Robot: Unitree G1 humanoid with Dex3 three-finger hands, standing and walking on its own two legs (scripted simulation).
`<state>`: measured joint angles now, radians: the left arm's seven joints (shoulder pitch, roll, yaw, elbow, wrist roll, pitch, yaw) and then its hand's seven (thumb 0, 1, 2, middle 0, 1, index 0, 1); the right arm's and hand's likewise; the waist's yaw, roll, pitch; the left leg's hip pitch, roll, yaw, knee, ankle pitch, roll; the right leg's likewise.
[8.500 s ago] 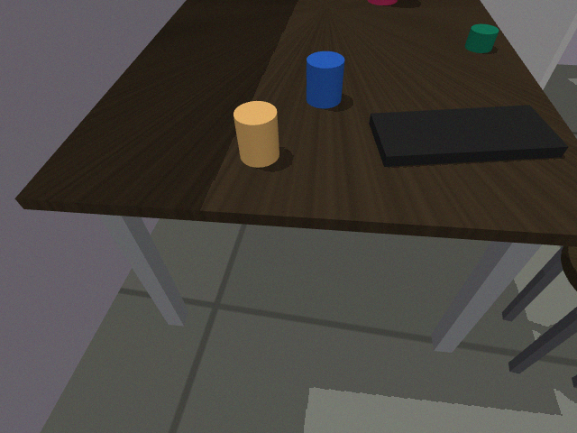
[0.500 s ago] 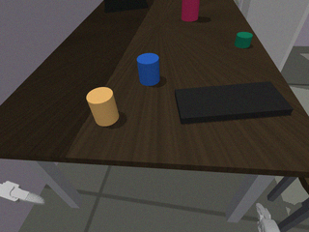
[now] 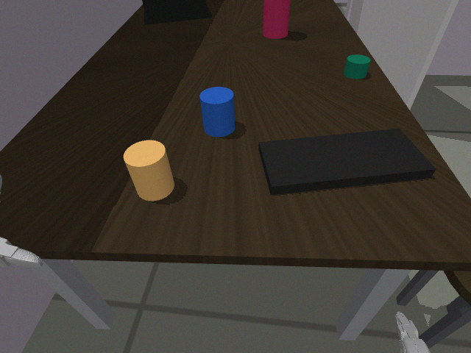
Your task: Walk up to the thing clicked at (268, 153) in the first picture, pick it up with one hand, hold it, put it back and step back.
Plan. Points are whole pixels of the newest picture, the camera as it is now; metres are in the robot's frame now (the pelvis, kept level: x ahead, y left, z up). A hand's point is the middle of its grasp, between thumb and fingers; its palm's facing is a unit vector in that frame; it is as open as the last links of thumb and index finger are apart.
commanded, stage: go down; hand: left
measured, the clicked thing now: (148, 166) +0.52 +0.22 +0.04
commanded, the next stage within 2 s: none
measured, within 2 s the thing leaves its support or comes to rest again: neither
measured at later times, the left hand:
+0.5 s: hand (0, 187) +0.33 +0.36 +0.18, palm faces +0.20 -0.98 -0.01, open 17.8 cm
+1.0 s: hand (0, 177) +0.35 +0.38 +0.18, palm faces +0.21 -0.98 -0.01, open 17.8 cm
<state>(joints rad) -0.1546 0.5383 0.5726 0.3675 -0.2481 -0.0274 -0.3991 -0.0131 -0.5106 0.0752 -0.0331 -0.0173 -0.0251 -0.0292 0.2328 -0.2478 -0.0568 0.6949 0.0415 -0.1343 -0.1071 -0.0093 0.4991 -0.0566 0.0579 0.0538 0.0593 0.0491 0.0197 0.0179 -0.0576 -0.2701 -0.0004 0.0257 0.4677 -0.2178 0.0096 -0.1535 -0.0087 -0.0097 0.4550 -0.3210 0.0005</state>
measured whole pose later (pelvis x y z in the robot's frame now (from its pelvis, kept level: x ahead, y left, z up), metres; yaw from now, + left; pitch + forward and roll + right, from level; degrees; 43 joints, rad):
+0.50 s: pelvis -0.01 +0.00 +0.00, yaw +0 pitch +4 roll +0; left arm -0.49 0.73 0.59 0.83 -0.24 0.05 -0.55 -0.01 -0.60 0.06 -0.04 -0.03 -0.04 -0.04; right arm 0.22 -0.25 0.02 0.72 0.03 -0.20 -0.17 -0.01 0.52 -0.05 0.06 0.05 0.06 0.05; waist -0.01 0.01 -0.08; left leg -0.35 0.00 0.02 0.47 -0.19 0.01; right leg -0.22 -0.01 -0.02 0.45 -0.30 0.00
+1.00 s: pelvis +0.00 +0.01 +0.00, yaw +0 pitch +7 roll -1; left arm -0.55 0.79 0.60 0.92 -0.22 0.01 -0.56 -0.02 -0.61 0.05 -0.04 -0.03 -0.04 -0.03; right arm 0.19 -0.24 0.03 0.76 0.02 -0.22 -0.17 -0.01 0.52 -0.05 0.06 0.05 0.06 0.05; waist -0.03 0.00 -0.10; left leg -0.40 0.01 0.02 0.50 -0.22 0.02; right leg -0.27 0.00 -0.01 0.45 -0.30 0.01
